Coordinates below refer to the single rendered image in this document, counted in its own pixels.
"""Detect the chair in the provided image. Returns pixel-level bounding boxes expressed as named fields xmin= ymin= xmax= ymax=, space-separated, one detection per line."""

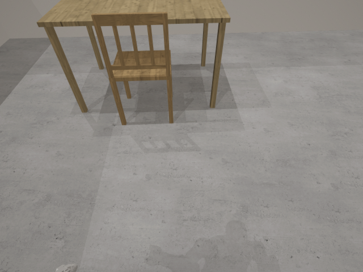
xmin=91 ymin=12 xmax=174 ymax=125

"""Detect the table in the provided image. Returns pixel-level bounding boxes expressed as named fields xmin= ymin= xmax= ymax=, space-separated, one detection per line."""
xmin=37 ymin=0 xmax=231 ymax=113

